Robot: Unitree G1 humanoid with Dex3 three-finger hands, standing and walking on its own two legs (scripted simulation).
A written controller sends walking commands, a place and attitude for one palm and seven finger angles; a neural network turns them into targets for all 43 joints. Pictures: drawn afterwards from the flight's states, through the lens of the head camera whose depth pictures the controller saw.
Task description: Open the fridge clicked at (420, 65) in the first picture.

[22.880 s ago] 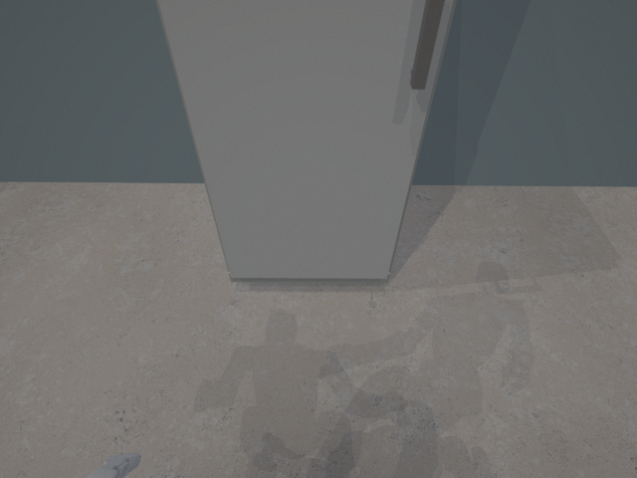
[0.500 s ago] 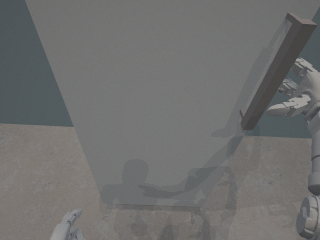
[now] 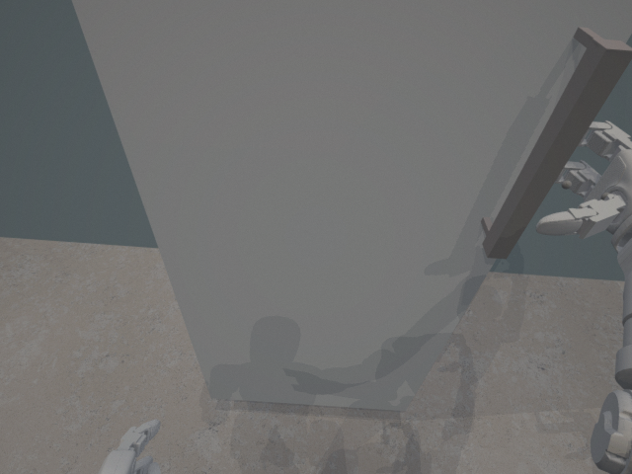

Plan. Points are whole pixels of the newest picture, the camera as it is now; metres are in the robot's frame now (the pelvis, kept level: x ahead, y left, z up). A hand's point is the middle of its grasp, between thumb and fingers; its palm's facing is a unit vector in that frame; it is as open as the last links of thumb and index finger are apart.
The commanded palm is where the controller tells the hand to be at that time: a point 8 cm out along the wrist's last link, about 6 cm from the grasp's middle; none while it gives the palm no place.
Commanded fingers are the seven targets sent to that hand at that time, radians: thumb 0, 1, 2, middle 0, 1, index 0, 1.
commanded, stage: slide the fingers in behind the handle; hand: right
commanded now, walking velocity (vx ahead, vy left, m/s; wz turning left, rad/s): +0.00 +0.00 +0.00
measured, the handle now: (533, 159) +0.45 -0.21 +0.23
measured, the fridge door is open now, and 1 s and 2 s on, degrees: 0 0 0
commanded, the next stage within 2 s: grip the handle and tug to test in 1.44 s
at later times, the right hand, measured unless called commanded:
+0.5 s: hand (545, 185) +0.39 -0.20 +0.23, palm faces -0.01 +1.00 -0.05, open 14.0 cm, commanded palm +0.36 -0.25 +0.23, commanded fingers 0.00 0.50 -0.30 0.30 1.20 0.30 1.20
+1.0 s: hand (528, 182) +0.40 -0.19 +0.23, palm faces +0.00 +1.00 -0.04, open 14.0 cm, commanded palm +0.37 -0.23 +0.23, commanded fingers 0.00 0.50 -0.30 0.30 1.20 0.30 1.20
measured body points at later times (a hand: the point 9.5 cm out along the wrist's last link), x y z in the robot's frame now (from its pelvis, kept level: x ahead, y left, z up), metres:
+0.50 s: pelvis +0.00 +0.00 +0.00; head -0.02 +0.02 +0.45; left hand +0.18 +0.23 -0.08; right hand +0.38 -0.26 +0.24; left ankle -0.03 +0.11 -0.74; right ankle +0.01 -0.11 -0.74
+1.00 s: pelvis +0.01 +0.01 +0.00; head -0.01 +0.03 +0.45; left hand +0.16 +0.25 -0.09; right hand +0.39 -0.24 +0.23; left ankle -0.03 +0.11 -0.74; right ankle +0.01 -0.11 -0.74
